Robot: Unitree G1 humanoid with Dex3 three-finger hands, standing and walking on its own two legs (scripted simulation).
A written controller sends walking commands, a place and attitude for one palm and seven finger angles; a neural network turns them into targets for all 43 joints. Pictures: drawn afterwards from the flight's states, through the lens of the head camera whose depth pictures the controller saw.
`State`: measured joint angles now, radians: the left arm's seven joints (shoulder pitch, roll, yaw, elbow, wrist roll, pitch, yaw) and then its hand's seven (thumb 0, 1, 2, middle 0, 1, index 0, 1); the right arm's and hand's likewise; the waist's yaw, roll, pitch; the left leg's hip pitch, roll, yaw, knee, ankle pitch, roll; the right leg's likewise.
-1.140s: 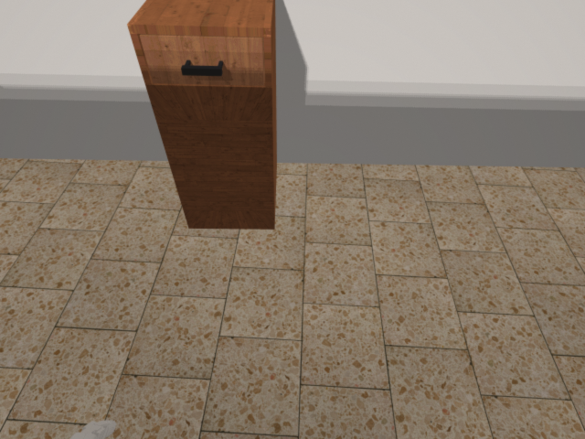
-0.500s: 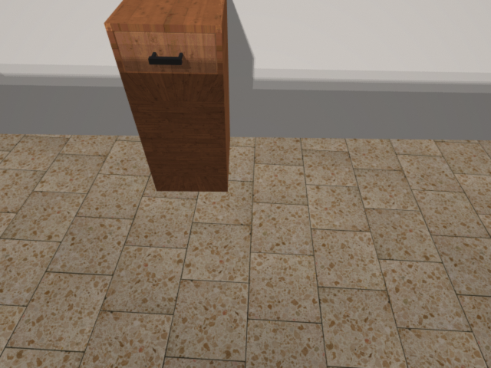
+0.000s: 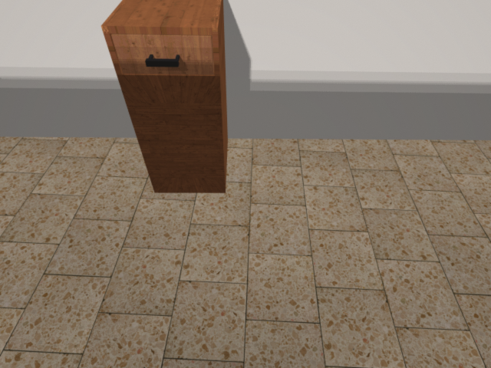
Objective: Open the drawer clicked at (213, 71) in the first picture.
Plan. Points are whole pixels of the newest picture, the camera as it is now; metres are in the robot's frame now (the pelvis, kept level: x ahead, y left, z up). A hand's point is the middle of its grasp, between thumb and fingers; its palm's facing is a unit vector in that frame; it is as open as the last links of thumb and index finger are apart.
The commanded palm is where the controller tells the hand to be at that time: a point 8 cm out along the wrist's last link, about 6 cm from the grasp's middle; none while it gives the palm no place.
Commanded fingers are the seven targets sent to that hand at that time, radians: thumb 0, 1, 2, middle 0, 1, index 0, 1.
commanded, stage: look at it before walking up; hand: left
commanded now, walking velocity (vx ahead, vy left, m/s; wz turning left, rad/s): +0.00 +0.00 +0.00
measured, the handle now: (163, 60) +1.07 +0.35 -0.01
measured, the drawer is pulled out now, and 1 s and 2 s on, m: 0.00 0.00 0.00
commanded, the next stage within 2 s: walk to a spot facing it in 0.30 s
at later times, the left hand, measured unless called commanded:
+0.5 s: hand out of the picture +0.08 +0.24 -0.16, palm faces -0.02 -0.94 -0.33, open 7.4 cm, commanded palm none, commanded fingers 0.00 0.90 0.90 -0.20 -0.30 -0.20 -0.30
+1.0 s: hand out of the picture +0.11 +0.26 -0.18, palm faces +0.22 -0.96 -0.18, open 7.4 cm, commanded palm none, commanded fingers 0.00 0.90 0.90 -0.20 -0.30 -0.20 -0.30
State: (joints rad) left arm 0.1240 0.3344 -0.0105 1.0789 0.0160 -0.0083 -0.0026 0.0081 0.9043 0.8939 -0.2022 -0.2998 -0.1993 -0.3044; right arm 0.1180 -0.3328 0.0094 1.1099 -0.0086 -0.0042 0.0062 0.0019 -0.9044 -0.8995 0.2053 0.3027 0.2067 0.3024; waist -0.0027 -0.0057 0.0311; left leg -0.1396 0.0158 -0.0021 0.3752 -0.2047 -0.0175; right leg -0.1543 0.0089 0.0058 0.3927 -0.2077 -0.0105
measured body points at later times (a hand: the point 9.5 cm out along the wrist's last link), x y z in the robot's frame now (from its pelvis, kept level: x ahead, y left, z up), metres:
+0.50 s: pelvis +0.01 +0.00 +0.00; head +0.01 +0.00 +0.45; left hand +0.08 +0.29 -0.14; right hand +0.09 -0.29 -0.14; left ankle +0.00 +0.13 -0.75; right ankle +0.00 -0.11 -0.75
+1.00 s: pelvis +0.12 +0.07 +0.00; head +0.14 +0.08 +0.45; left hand +0.10 +0.31 -0.16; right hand +0.11 -0.15 -0.15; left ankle +0.06 +0.15 -0.75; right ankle +0.20 -0.06 -0.68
